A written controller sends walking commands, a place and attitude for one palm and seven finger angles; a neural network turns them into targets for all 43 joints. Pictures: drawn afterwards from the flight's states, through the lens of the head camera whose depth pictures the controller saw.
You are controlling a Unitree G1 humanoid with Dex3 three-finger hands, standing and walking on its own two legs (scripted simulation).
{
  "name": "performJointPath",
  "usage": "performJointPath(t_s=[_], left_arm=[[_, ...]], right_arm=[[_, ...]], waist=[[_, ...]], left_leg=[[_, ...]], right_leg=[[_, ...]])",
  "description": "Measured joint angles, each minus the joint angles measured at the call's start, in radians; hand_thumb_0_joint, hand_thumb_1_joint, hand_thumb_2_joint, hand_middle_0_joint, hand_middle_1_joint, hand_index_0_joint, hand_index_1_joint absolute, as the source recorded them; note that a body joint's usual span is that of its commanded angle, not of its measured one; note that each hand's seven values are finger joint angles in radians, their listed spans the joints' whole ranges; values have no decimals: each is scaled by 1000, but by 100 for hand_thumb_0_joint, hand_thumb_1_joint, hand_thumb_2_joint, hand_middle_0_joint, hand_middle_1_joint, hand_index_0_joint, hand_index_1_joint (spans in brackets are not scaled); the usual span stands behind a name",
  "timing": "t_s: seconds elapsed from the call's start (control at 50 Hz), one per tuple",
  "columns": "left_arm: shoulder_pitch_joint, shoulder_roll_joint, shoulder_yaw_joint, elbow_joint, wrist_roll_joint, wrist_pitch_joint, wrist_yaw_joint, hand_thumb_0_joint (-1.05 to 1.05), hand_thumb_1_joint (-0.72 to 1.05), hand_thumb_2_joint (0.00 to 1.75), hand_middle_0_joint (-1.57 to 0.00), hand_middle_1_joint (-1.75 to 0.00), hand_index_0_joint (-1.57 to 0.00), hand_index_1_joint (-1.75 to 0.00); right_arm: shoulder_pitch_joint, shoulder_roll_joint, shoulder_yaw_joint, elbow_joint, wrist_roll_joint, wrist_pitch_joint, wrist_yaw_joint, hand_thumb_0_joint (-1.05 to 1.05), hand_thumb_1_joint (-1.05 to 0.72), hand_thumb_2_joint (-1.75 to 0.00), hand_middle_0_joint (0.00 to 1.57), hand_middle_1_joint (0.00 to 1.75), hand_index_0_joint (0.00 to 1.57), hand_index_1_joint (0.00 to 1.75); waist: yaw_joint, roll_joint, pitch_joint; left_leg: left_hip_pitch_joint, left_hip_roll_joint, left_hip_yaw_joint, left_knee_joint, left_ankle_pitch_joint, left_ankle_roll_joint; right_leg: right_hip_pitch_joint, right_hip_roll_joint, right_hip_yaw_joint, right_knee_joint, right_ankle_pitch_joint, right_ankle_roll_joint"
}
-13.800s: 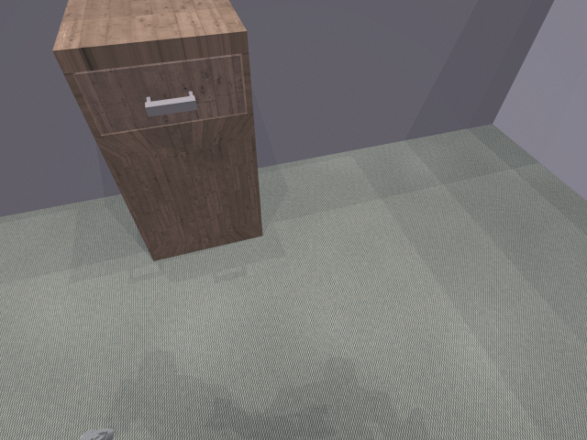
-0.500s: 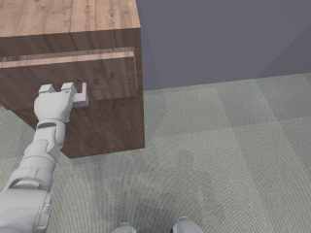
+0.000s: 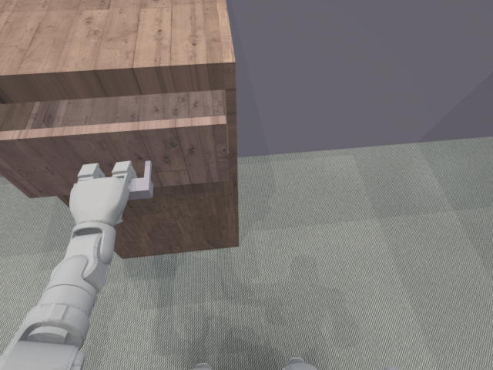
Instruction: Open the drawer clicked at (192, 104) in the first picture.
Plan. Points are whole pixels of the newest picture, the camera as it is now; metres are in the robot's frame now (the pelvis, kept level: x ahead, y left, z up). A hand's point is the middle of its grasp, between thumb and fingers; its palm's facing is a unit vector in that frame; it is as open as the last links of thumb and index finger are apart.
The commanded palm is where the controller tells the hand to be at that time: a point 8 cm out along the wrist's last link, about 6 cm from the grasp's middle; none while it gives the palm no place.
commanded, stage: pull the drawer open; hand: left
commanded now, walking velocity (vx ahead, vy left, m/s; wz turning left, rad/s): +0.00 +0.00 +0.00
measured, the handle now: (115, 179) +0.44 +0.25 -0.01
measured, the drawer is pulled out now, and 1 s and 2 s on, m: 0.08 0.21 0.30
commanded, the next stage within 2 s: open the thumb to release the handle in 1.94 s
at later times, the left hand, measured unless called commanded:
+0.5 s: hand (110, 243) +0.33 +0.24 -0.03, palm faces -0.02 -0.05 -1.00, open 6.2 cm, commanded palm +0.29 +0.25 +0.03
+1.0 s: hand (105, 282) +0.26 +0.23 -0.03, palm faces -0.02 -0.05 -1.00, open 6.2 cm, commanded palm +0.22 +0.23 +0.03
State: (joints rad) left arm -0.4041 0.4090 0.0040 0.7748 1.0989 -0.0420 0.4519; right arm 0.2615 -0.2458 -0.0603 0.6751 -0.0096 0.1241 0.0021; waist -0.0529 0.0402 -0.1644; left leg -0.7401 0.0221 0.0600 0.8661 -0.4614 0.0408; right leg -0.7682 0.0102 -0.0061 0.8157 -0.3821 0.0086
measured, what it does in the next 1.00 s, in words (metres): stands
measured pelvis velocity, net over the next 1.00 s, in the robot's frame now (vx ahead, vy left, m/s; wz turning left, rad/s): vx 0.00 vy -0.01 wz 0.01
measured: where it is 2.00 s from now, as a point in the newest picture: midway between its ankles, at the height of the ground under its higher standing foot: outside the picture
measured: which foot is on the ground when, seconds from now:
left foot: down 0.00-1.00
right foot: down 0.00-1.00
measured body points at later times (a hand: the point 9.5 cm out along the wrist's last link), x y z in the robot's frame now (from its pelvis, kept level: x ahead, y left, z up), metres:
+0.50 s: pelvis +0.00 -0.01 +0.00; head +0.06 -0.01 +0.45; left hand +0.32 +0.24 +0.03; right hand +0.12 -0.26 -0.12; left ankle -0.04 +0.09 -0.70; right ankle +0.00 -0.13 -0.70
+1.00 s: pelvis +0.00 -0.01 +0.00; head +0.05 -0.02 +0.45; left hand +0.26 +0.23 +0.03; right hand +0.16 -0.26 -0.11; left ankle -0.04 +0.09 -0.70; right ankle +0.00 -0.13 -0.70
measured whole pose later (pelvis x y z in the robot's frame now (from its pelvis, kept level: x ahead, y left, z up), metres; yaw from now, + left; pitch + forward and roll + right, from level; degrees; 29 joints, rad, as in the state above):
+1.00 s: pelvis +0.00 -0.01 +0.00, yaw +1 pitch +13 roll -1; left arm 0.12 0.33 -0.06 0.31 1.09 0.05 0.48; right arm 0.18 -0.23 -0.04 0.63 -0.02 0.07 0.00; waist 0.00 0.04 -0.15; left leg -0.61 0.02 0.06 0.84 -0.47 0.02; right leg -0.65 0.01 -0.01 0.82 -0.41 -0.01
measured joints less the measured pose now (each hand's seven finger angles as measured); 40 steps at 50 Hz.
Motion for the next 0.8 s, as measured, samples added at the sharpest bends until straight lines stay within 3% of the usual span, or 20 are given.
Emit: performJointPath(t_s=[0.3, 0.6, 0.8], left_arm=[[181, -32, -24, -164, -12, 37, 13, 1, 64, 78, -28, -135, -35, -134], [262, -46, -37, -234, -7, 45, 7, 1, 64, 77, -27, -135, -36, -134], [406, -62, -44, -364, -16, 75, 15, 2, 64, 76, -27, -135, -37, -134]], right_arm=[[-26, 4, 6, -2, 2, -15, -10, 0, -90, -89, 21, 30, 20, 30], [-62, 9, 15, -26, 4, -35, -25, 0, -90, -89, 21, 30, 20, 30], [-59, 10, 14, -42, 0, -47, -11, 0, -90, -89, 21, 30, 20, 30]], waist=[[15, 2, 12], [32, -7, 17], [33, 0, 14]], left_leg=[[66, -1, 3, -28, 6, -4], [93, -3, 1, -32, 11, -10], [116, -1, 3, -34, 4, -13]], right_leg=[[60, 0, 3, -18, 1, -3], [83, -2, 2, -10, -1, -9], [102, 1, 4, -8, -10, -12]])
